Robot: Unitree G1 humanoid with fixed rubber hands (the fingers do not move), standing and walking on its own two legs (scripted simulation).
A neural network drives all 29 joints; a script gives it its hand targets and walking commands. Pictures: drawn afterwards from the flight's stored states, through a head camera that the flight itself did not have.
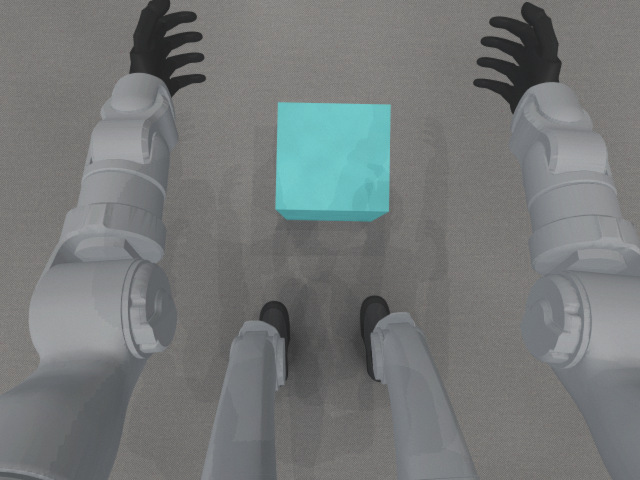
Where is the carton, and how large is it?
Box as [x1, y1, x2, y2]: [275, 102, 390, 221]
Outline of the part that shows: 278,102 275,208 286,219 370,221 388,211 390,105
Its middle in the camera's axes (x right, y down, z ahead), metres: +0.03 -0.15 +0.85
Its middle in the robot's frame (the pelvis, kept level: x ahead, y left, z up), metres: +0.53 -0.03 -0.52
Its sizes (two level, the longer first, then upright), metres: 0.210 0.200 0.250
